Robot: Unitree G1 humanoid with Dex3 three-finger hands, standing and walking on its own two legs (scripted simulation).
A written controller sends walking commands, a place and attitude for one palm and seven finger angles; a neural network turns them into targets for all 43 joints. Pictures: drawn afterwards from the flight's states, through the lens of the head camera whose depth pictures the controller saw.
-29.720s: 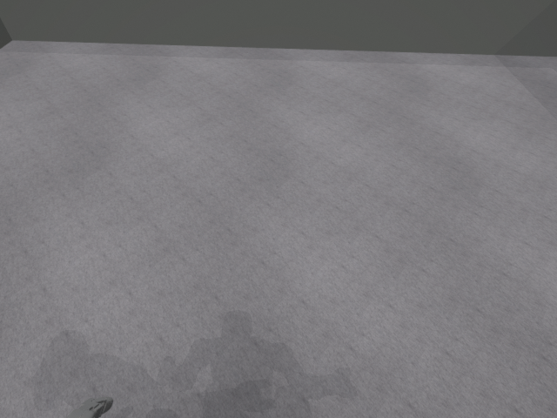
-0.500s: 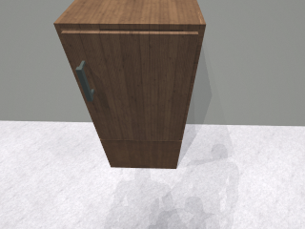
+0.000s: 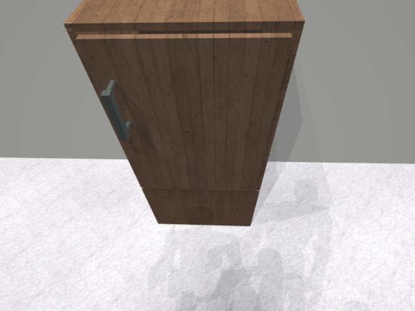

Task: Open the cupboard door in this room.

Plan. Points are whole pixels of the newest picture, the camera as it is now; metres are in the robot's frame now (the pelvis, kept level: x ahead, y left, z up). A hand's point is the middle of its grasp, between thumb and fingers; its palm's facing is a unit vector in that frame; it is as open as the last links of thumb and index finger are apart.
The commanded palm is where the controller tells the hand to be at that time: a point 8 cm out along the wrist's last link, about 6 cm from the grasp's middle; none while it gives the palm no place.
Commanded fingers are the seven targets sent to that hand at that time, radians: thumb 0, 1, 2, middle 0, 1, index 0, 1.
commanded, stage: come to a stop and stand still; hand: left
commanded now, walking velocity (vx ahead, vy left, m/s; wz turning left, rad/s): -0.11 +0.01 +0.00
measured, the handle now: (118, 111) +0.53 +0.25 +0.06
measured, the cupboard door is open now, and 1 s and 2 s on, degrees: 0 0 0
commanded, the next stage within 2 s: look again from close up in 0.84 s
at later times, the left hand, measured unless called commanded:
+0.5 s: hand out of the picture +0.01 +0.22 -0.17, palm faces +0.01 -0.97 -0.22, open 7.4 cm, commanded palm none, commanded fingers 0.00 0.90 0.90 -0.20 -0.30 -0.20 -0.30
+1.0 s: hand out of the picture -0.03 +0.21 -0.16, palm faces +0.00 -0.98 -0.18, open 7.4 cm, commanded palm none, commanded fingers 0.00 0.90 0.90 -0.20 -0.30 -0.20 -0.30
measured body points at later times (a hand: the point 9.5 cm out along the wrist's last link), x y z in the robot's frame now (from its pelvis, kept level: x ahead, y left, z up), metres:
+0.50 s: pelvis -0.01 +0.04 +0.01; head -0.03 +0.04 +0.46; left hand +0.01 +0.27 -0.15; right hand +0.05 -0.20 -0.14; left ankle -0.01 +0.13 -0.73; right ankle +0.00 -0.09 -0.73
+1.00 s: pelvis -0.02 +0.04 +0.01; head -0.02 +0.04 +0.46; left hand -0.03 +0.26 -0.15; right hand -0.04 -0.17 -0.15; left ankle -0.01 +0.13 -0.73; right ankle +0.00 -0.09 -0.73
